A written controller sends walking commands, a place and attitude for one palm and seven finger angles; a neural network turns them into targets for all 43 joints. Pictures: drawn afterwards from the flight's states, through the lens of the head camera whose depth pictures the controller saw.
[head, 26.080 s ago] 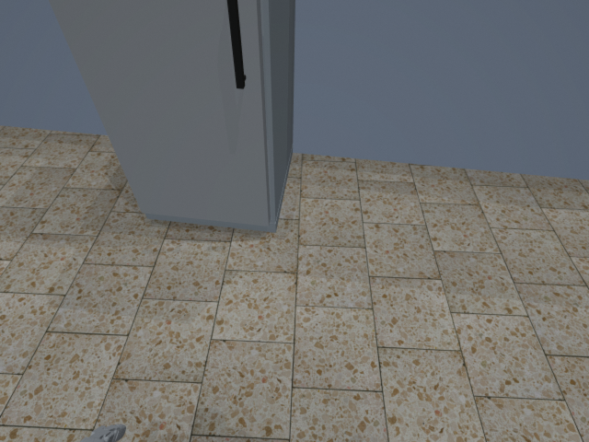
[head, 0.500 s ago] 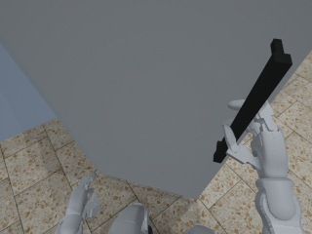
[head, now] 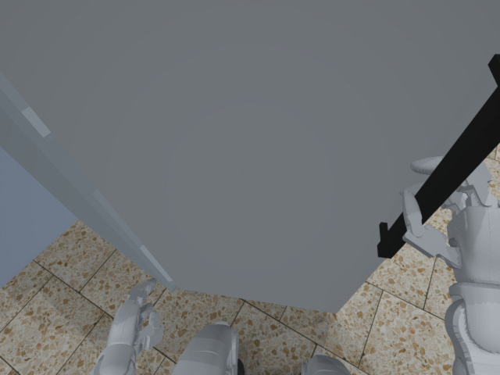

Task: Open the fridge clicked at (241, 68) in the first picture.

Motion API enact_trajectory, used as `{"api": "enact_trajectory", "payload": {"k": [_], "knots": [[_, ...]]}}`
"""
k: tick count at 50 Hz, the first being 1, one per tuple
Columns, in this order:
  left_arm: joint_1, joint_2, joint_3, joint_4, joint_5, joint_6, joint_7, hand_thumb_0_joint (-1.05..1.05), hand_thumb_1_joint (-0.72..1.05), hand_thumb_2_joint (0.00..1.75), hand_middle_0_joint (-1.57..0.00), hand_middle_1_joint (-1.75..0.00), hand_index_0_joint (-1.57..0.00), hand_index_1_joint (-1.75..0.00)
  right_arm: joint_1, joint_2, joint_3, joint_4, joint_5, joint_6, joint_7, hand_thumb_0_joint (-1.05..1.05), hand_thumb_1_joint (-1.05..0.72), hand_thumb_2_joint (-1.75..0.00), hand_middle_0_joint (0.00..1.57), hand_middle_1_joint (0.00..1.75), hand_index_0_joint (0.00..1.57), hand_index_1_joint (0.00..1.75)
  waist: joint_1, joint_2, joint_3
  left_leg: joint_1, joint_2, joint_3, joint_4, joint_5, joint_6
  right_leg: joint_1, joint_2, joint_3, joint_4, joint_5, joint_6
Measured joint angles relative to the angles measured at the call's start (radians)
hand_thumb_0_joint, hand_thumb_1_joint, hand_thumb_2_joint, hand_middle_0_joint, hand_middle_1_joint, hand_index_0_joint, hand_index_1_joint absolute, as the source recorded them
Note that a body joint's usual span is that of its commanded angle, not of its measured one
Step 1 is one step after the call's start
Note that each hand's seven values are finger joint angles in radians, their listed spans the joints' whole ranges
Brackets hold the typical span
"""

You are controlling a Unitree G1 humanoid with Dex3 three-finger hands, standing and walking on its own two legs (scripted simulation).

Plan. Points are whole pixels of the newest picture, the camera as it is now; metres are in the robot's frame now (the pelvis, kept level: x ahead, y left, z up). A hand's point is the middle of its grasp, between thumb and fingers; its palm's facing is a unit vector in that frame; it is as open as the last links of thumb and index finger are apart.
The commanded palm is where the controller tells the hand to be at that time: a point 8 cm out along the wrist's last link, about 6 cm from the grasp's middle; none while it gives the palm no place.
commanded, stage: walk backward, drawing the door open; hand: right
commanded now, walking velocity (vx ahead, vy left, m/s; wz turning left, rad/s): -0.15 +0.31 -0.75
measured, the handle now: (425, 186) +0.33 -0.19 +0.15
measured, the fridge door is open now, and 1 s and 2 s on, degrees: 65 74 73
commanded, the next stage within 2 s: stop walking and hold the door back in 0.12 s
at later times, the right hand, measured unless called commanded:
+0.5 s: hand (397, 305) +0.19 -0.13 +0.15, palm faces +0.57 +0.79 -0.25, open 6.0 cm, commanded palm +0.17 -0.17 +0.15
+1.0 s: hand (402, 268) +0.22 -0.14 +0.16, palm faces +0.60 +0.75 -0.29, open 5.5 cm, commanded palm +0.19 -0.19 +0.15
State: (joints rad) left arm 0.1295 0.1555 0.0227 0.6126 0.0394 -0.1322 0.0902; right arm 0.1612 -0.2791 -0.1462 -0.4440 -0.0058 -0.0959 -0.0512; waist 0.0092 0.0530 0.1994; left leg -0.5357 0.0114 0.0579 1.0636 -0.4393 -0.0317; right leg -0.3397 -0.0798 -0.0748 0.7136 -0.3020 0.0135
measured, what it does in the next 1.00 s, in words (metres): steps to the left, turning right: left foot, then right foot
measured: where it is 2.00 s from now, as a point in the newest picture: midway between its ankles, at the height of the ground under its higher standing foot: outside the picture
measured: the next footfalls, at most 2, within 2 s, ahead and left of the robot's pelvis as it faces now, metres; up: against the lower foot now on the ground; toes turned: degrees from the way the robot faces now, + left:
left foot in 0.18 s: +0.07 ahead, +0.26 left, +0.00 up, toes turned -7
right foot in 0.54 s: -0.08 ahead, +0.07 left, +0.00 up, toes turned -23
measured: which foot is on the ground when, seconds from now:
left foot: up 0.00-0.16, down 0.18-0.54, up 0.56-0.76, down 0.78-1.00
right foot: down 0.00-0.18, up 0.20-0.52, down 0.54-0.80, up 0.82-1.00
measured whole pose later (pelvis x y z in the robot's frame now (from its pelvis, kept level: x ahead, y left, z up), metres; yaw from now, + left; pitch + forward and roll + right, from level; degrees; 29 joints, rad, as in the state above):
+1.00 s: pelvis -0.12 +0.23 +0.02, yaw -18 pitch -3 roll -4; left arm 0.29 0.33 0.00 0.80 -0.03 -0.09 0.10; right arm -0.78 -0.48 -0.32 1.11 0.00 -0.17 -0.05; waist 0.06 -0.03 0.12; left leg -0.30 0.05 0.04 0.55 -0.20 0.04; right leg -0.53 -0.01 -0.01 1.11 -0.32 0.03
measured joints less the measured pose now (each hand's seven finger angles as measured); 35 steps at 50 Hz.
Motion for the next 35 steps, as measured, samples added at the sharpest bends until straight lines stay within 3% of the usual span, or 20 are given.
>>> {"api": "enact_trajectory", "payload": {"k": [3,7,9,12,14,16,20,25,27,29,31,33,35], "knots": [[0.022,-0.012,-0.013,0.011,0.001,0.000,-0.017,0.02,0.91,0.90,-0.20,-0.30,-0.20,-0.30,0.002,0.005,-0.011,0.021,-0.007,0.021,0.000,-0.04,-0.62,-0.80,0.45,1.40,0.27,1.35,-0.002,-0.044,0.006,0.003,-0.007,-0.028,-0.016,0.071,-0.014,0.011,-0.046,0.098,-0.104,0.074,0.043],[0.069,-0.004,-0.019,0.000,-0.017,0.006,-0.029,0.02,0.90,0.90,-0.20,-0.30,-0.21,-0.30,0.029,0.001,-0.026,0.056,0.017,0.038,-0.014,-0.04,-0.64,-0.80,0.45,1.40,0.26,1.35,-0.024,-0.117,-0.034,0.155,0.008,-0.040,-0.307,0.078,-0.013,-0.012,-0.109,0.191,-0.177,0.123,0.073],[0.090,-0.015,-0.026,-0.006,-0.028,0.013,-0.032,0.02,0.90,0.90,-0.20,-0.30,-0.21,-0.30,0.043,-0.030,-0.056,0.057,0.029,0.054,-0.024,-0.05,-0.64,-0.81,0.45,1.40,0.25,1.34,-0.029,-0.092,-0.078,0.262,0.032,-0.037,-0.474,0.064,-0.001,-0.069,-0.099,0.214,-0.124,0.042,0.066],[0.036,0.011,-0.016,0.047,-0.030,0.016,-0.023,0.02,0.90,0.90,-0.20,-0.30,-0.21,-0.30,0.044,-0.006,-0.100,0.072,0.023,0.047,-0.035,-0.05,-0.64,-0.81,0.46,1.40,0.24,1.33,-0.028,-0.085,-0.067,0.235,0.042,-0.014,-0.433,0.140,-0.002,-0.201,-0.038,0.201,0.282,-0.201,0.045],[0.022,0.036,0.000,0.071,-0.027,0.019,-0.011,0.02,0.90,0.90,-0.20,-0.30,-0.21,-0.30,0.043,0.001,-0.094,0.111,0.021,0.028,-0.038,-0.05,-0.64,-0.82,0.46,1.40,0.26,1.34,-0.027,-0.078,-0.068,0.242,0.064,0.008,-0.434,0.142,0.007,-0.241,0.014,0.129,0.492,-0.247,0.044],[0.020,0.062,0.007,0.084,-0.029,0.023,0.005,0.02,0.90,0.90,-0.20,-0.30,-0.21,-0.30,0.005,-0.005,-0.074,0.183,0.021,0.006,-0.037,-0.06,-0.62,-0.82,0.46,1.40,0.28,1.35,-0.037,-0.070,-0.077,0.253,0.084,0.030,-0.459,0.156,0.015,-0.234,0.051,0.055,0.560,-0.232,0.047],[0.012,0.102,-0.001,0.079,-0.035,0.036,0.028,0.02,0.91,0.90,-0.20,-0.30,-0.20,-0.30,-0.147,-0.026,-0.035,0.380,0.022,-0.027,-0.045,-0.06,-0.60,-0.82,0.47,1.41,0.35,1.38,-0.046,-0.054,-0.105,0.253,0.109,0.076,-0.498,0.194,0.029,-0.110,0.092,-0.020,0.316,-0.186,0.027],[-0.004,0.128,-0.010,0.042,-0.044,0.051,0.018,0.02,0.91,0.90,-0.20,-0.30,-0.20,-0.30,-0.353,-0.021,0.004,0.581,0.017,-0.026,-0.060,-0.03,-0.60,-0.81,0.48,1.42,0.41,1.39,-0.056,-0.028,-0.138,0.200,0.117,0.110,-0.491,0.229,0.045,0.067,0.113,-0.011,-0.024,-0.154,-0.003],[-0.016,0.132,-0.016,0.025,-0.046,0.054,0.010,0.02,0.91,0.90,-0.20,-0.30,-0.20,-0.30,-0.436,-0.022,0.012,0.647,0.019,-0.020,-0.066,-0.02,-0.62,-0.81,0.48,1.42,0.43,1.40,-0.051,-0.014,-0.138,0.163,0.124,0.112,-0.455,0.233,0.045,0.131,0.115,-0.010,-0.180,-0.047,-0.029],[-0.028,0.124,-0.021,0.009,-0.050,0.055,0.007,0.01,0.91,0.90,-0.20,-0.30,-0.20,-0.30,-0.511,-0.027,0.017,0.721,0.030,-0.022,-0.076,-0.01,-0.65,-0.81,0.47,1.42,0.43,1.40,-0.055,-0.008,-0.107,0.129,0.109,0.069,-0.358,0.111,0.027,0.129,0.117,-0.021,-0.179,0.035,-0.052],[-0.016,0.112,-0.026,0.002,-0.059,0.050,0.004,0.01,0.91,0.90,-0.20,-0.30,-0.20,-0.30,-0.566,-0.023,0.014,0.811,0.035,-0.019,-0.089,-0.01,-0.66,-0.80,0.47,1.42,0.42,1.40,-0.047,-0.045,-0.100,0.084,0.067,0.039,-0.195,0.009,0.020,0.123,0.097,-0.011,-0.177,0.039,-0.056],[0.013,0.094,-0.037,0.010,-0.070,0.047,0.005,0.01,0.91,0.90,-0.20,-0.30,-0.20,-0.30,-0.626,-0.034,0.018,0.911,0.027,-0.012,-0.079,-0.01,-0.66,-0.79,0.47,1.42,0.41,1.40,-0.033,-0.083,-0.104,0.066,0.034,0.030,-0.110,-0.003,0.014,0.114,0.077,0.016,-0.191,0.053,-0.055],[0.049,0.076,-0.050,0.029,-0.079,0.052,0.006,0.01,0.91,0.90,-0.20,-0.30,-0.20,-0.30,-0.698,-0.048,0.027,1.018,0.026,-0.007,-0.063,-0.02,-0.65,-0.79,0.46,1.41,0.41,1.40,-0.039,-0.104,-0.106,0.085,0.019,0.029,-0.142,0.018,0.008,0.106,0.063,0.032,-0.197,0.069,-0.050]]}}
